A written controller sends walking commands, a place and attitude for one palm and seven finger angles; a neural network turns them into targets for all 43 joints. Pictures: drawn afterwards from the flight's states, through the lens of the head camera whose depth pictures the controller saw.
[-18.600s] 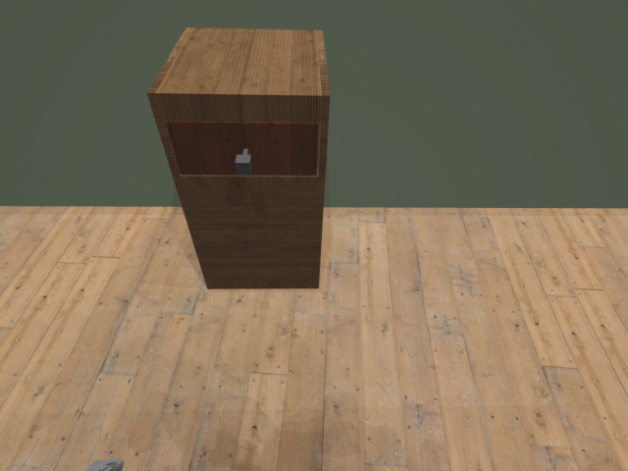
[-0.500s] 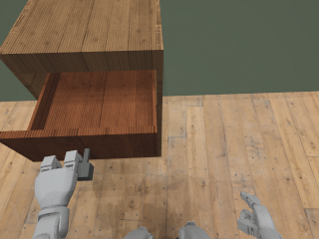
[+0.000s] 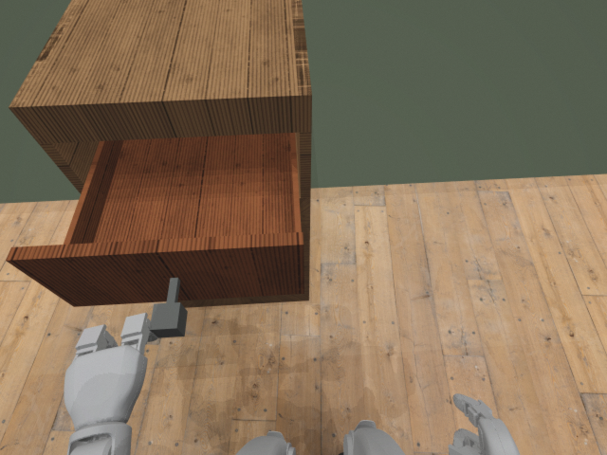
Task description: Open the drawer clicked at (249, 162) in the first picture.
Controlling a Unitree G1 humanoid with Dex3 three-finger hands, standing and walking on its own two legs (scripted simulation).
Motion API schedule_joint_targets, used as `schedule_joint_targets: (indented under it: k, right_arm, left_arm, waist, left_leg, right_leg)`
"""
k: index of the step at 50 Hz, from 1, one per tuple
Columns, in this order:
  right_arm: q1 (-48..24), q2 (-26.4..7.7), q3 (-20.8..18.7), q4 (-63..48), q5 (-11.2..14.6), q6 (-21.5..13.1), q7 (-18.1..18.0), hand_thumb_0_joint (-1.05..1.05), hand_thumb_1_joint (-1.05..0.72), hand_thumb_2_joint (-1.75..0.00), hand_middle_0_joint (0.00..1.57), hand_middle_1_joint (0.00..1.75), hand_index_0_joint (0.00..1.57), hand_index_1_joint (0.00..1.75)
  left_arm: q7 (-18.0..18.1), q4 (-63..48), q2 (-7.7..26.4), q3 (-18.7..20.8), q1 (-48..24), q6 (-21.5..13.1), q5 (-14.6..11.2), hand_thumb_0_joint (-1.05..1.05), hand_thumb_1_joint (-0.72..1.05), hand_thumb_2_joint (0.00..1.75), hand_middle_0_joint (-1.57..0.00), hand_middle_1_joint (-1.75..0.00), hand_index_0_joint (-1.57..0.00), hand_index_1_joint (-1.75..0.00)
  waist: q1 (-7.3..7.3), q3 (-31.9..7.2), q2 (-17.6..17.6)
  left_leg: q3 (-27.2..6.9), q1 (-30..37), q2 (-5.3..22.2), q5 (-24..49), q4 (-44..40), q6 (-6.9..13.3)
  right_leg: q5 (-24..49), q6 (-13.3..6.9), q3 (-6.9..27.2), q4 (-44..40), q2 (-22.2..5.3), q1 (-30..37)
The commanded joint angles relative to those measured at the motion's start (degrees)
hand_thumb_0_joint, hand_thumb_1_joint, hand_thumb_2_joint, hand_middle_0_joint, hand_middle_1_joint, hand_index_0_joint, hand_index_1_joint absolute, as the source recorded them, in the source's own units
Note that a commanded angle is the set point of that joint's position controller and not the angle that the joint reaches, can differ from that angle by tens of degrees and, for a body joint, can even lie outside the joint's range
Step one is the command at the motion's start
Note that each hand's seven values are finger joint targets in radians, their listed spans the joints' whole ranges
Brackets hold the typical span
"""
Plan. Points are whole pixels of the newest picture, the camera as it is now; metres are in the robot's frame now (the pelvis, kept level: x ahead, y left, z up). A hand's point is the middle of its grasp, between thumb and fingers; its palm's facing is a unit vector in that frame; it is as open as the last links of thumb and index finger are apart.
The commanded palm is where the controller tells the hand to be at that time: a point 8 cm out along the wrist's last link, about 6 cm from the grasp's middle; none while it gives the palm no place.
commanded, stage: pull the drawer open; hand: left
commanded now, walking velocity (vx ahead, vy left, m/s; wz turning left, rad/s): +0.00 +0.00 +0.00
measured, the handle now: (171, 306) +0.31 +0.23 -0.05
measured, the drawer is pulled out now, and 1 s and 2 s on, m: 0.21 0.21 0.21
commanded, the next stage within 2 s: open the thumb to release the handle in 0.66 s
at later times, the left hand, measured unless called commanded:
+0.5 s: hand out of the picture +0.12 +0.23 -0.06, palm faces -0.01 -0.03 -1.00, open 4.9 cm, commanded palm +0.11 +0.23 -0.01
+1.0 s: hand (132, 449) +0.13 +0.23 -0.07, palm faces -0.02 -0.02 -1.00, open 6.5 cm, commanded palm +0.11 +0.24 -0.01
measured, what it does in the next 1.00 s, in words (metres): shifts its weight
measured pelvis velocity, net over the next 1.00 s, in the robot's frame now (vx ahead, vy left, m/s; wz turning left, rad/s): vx -0.04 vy -0.06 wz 0.05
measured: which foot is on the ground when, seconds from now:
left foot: down 0.00-1.00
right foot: down 0.00-1.00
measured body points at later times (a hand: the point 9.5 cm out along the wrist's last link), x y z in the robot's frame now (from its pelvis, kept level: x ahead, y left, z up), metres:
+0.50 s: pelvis -0.03 -0.03 -0.03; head +0.04 -0.05 +0.42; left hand +0.12 +0.23 -0.01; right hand +0.22 -0.22 -0.13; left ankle -0.04 +0.06 -0.66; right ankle +0.03 -0.09 -0.66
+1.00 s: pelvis -0.04 -0.06 -0.04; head +0.06 -0.08 +0.40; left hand +0.13 +0.23 -0.01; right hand +0.18 -0.29 -0.16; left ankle -0.04 +0.06 -0.66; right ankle +0.03 -0.09 -0.66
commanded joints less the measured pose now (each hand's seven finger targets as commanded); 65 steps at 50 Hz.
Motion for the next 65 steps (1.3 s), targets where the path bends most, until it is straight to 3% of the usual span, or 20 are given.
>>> schedule_joint_targets:
  k: [1,5,12,15,20,22,25,31,33,36,37,38,40,45,46,51,52,55,58,65]
  right_arm:
    - [-6.3,-7.7,-2.9,-8.5,-0.3,-3.1,-0.9,0.0,-0.9,-0.9,0.2,0.3,0.2,0.3]
    - [-7.4,-7.5,-3.1,-8.7,-0.9,-3.6,-0.8,0.0,-0.9,-0.9,0.2,0.3,0.2,0.3]
    - [-9.8,-6.5,-2.6,-10.2,-1.5,-4.5,-0.7,0.0,-0.9,-0.9,0.2,0.3,0.2,0.3]
    - [-10.3,-6.6,-2.5,-10.3,-1.3,-4.5,-0.8,0.0,-0.9,-0.9,0.2,0.3,0.2,0.3]
    - [-10.7,-6.4,-2.1,-10.0,-0.9,-5.3,-2.2,0.0,-0.9,-0.9,0.2,0.3,0.2,0.3]
    - [-10.8,-6.1,-2.1,-9.8,-0.8,-5.5,-2.7,0.0,-0.9,-0.9,0.2,0.3,0.2,0.3]
    - [-11.0,-5.9,-1.4,-9.5,-0.2,-5.2,-3.6,0.0,-0.9,-0.9,0.2,0.3,0.2,0.3]
    - [-11.6,-5.0,-1.0,-9.1,0.3,-4.8,-4.3,0.0,-0.9,-0.9,0.2,0.3,0.2,0.3]
    - [-11.5,-5.1,-1.2,-8.7,0.2,-4.9,-4.3,0.0,-0.9,-0.9,0.2,0.3,0.2,0.3]
    - [-11.5,-5.2,-1.4,-8.1,0.0,-4.9,-4.5,0.0,-0.9,-0.9,0.2,0.3,0.2,0.3]
    - [-11.5,-5.3,-1.5,-8.1,-0.1,-5.2,-4.5,0.0,-0.9,-0.9,0.2,0.3,0.2,0.3]
    - [-11.1,-5.3,-1.7,-7.8,-0.2,-5.9,-4.3,0.0,-0.9,-0.9,0.2,0.3,0.2,0.3]
    - [-10.3,-5.7,-2.0,-7.4,-0.3,-6.4,-4.3,0.0,-0.9,-0.9,0.2,0.3,0.2,0.3]
    - [-10.2,-5.7,-2.7,-7.1,-0.4,-6.7,-4.5,0.0,-0.9,-0.9,0.2,0.3,0.2,0.3]
    - [-10.2,-5.7,-2.9,-7.0,-0.3,-6.6,-4.5,0.0,-0.9,-0.9,0.2,0.3,0.2,0.3]
    - [-10.5,-5.8,-2.9,-7.3,0.2,-5.8,-4.5,0.0,-0.9,-0.9,0.2,0.3,0.2,0.3]
    - [-10.4,-6.0,-3.0,-7.5,0.4,-5.8,-4.5,0.0,-0.9,-0.9,0.2,0.3,0.2,0.3]
    - [-10.5,-6.3,-2.6,-7.6,0.8,-5.6,-5.0,0.0,-0.9,-0.9,0.2,0.3,0.2,0.3]
    - [-10.3,-6.3,-2.3,-7.6,0.9,-5.7,-5.5,0.0,-0.9,-0.9,0.2,0.3,0.2,0.3]
    - [-10.1,-6.5,-1.7,-8.2,0.6,-5.5,-5.3,0.0,-0.9,-0.9,0.2,0.3,0.2,0.3]
  left_arm:
    - [3.0,-11.5,7.3,2.3,3.1,-2.6,1.5,0.0,0.9,0.9,-0.4,-1.35,-0.4,-1.35]
    - [4.0,-15.3,6.9,1.8,4.7,-4.1,2.3,0.0,0.9,0.9,-0.4,-1.35,-0.4,-1.35]
    - [5.1,-18.0,8.3,4.8,12.9,-6.1,2.2,0.0,0.9,0.9,-0.4,-1.35,-0.4,-1.35]
    - [4.9,-18.0,7.8,4.0,9.7,-5.5,2.0,0.0,0.9,0.9,-0.4,-1.35,-0.4,-1.35]
    - [4.9,-18.4,9.0,4.4,4.8,-5.0,1.3,0.0,0.9,0.9,-0.4,-1.35,-0.4,-1.35]
    - [4.7,-18.4,10.0,4.9,5.2,-4.9,1.0,0.0,0.9,0.9,-0.4,-1.35,-0.4,-1.35]
    - [4.1,-16.1,11.4,6.2,4.8,-4.2,0.3,0.0,0.9,0.9,-0.4,-1.35,-0.4,-1.35]
    - [3.1,-12.5,12.3,8.6,10.5,-4.5,-1.2,0.0,0.9,0.9,-0.4,-1.35,-0.4,-1.35]
    - [3.0,-13.2,12.8,9.3,9.6,-5.3,-1.6,0.0,0.9,0.9,-0.4,-1.35,-0.4,-1.35]
    - [3.2,-12.6,14.1,11.4,10.3,-6.9,-1.9,0.0,0.9,0.9,-0.4,-1.35,-0.4,-1.35]
    - [3.3,-13.2,13.7,10.9,9.5,-7.5,-2.0,0.0,0.9,0.9,-0.4,-1.35,-0.4,-1.35]
    - [3.2,-13.8,10.4,7.1,6.4,-8.0,-2.0,0.0,0.9,0.9,-0.4,-1.35,-0.4,-1.35]
    - [3.7,-14.4,12.9,10.1,6.6,-9.5,-2.2,0.0,0.76,0.84,-0.39,-1.34,-0.39,-1.34]
    - [5.0,-15.3,15.6,13.9,8.0,-10.7,-2.3,0.0,0.41,0.69,-0.36,-1.3,-0.36,-1.3]
    - [5.3,-15.2,15.3,13.7,8.6,-10.7,-2.0,0.0,0.34,0.66,-0.36,-1.29,-0.36,-1.29]
    - [5.6,-14.7,14.8,13.8,9.4,-8.2,-2.9,0.0,-0.01,0.51,-0.33,-1.25,-0.33,-1.25]
    - [5.4,-15.4,13.8,12.3,8.7,-7.6,-3.0,0.0,-0.08,0.48,-0.33,-1.24,-0.33,-1.24]
    - [4.4,-14.5,13.5,11.1,7.5,-5.7,-4.1,0.0,-0.29,0.39,-0.32,-1.22,-0.32,-1.22]
    - [2.9,-13.7,13.4,10.1,7.0,-4.9,-4.1,0.0,-0.5,0.3,-0.3,-1.2,-0.3,-1.2]
    - [2.4,-15.5,13.2,8.9,7.1,-6.2,-2.1,0.0,-0.5,0.3,-0.3,-1.2,-0.3,-1.2]
  waist:
    - [1.03,-13.6,-0.5]
    - [1.2,-14.5,2.5]
    - [2.62,-12.7,0.8]
    - [1.15,-10.2,-0.8]
    - [0.47,-11.2,-1.4]
    - [1.0,-13.0,-1.3]
    - [0.88,-12.1,-2.8]
    - [2.65,-11.1,-4.5]
    - [2.34,-11.3,-3.8]
    - [2.52,-12.2,-6.0]
    - [2.03,-12.3,-5.0]
    - [0.33,-12.2,-4.7]
    - [0.81,-14.4,-4.6]
    - [1.86,-17.3,-4.5]
    - [2.01,-17.4,-3.1]
    - [2.24,-17.0,-2.9]
    - [1.56,-16.8,-2.8]
    - [0.63,-15.8,-4.6]
    - [0.72,-14.9,-6.1]
    - [0.79,-14.5,-1.6]
  left_leg:
    - [-7.0,7.5,3.0,26.8,-8.8,-5.2]
    - [-7.1,8.4,2.9,25.6,-7.5,-5.5]
    - [-7.0,5.0,2.0,19.1,-5.2,-5.6]
    - [-7.0,2.9,1.8,14.1,-4.6,-4.9]
    - [-5.5,0.1,0.8,9.1,-3.4,-3.6]
    - [-4.6,-0.6,0.3,8.7,-2.7,-3.3]
    - [-4.0,-3.5,0.1,7.2,-2.7,-2.7]
    - [-3.2,-9.7,-0.3,7.1,-1.7,-3.0]
    - [-3.3,-11.1,-0.3,6.7,-1.0,-3.1]
    - [-3.4,-14.4,-0.3,6.1,0.5,-3.2]
    - [-3.4,-14.9,-0.3,5.9,0.9,-3.2]
    - [-3.7,-14.6,-0.2,5.6,1.5,-3.2]
    - [-3.5,-14.8,-0.1,6.1,2.5,-3.0]
    - [-3.2,-16.7,-0.4,6.1,4.2,-3.2]
    - [-3.0,-16.2,-0.4,6.3,4.3,-3.3]
    - [-2.7,-14.9,-0.3,6.5,3.3,-3.2]
    - [-2.7,-13.7,0.0,6.6,2.9,-3.0]
    - [-2.9,-12.8,0.3,6.3,1.8,-2.8]
    - [-3.0,-13.1,0.3,5.8,1.1,-2.8]
    - [-3.2,-7.0,0.5,8.8,-0.7,-2.3]
  right_leg:
    - [11.5,-0.6,1.9,-3.9,-1.1,10.6]
    - [9.0,-1.0,1.7,-2.8,-1.1,7.7]
    - [4.2,-1.2,2.7,-1.0,-1.3,4.5]
    - [0.4,-1.0,2.7,-1.6,-1.6,2.5]
    - [-2.6,-0.6,4.7,-3.2,-2.2,3.8]
    - [-2.4,-0.3,6.3,-3.9,-2.5,6.0]
    - [-3.4,-0.1,7.9,-5.7,-2.8,9.1]
    - [-1.0,0.2,14.2,-8.2,-4.3,16.4]
    - [0.4,0.6,16.1,-8.6,-5.2,17.4]
    - [2.1,0.8,19.0,-8.3,-6.0,19.0]
    - [2.5,0.9,19.2,-8.1,-6.4,18.6]
    - [3.3,1.2,18.7,-7.6,-6.7,17.2]
    - [3.0,1.0,17.9,-6.4,-6.6,16.8]
    - [2.1,0.9,18.0,-4.8,-6.4,16.7]
    - [1.9,0.9,18.0,-4.6,-6.3,16.1]
    - [0.0,0.7,15.9,-4.6,-5.2,15.3]
    - [0.2,0.8,15.1,-4.9,-5.1,14.7]
    - [-0.4,1.0,13.8,-5.8,-4.8,15.1]
    - [-1.0,1.3,13.8,-6.6,-5.0,15.8]
    - [1.3,0.3,8.7,-4.6,-3.5,12.0]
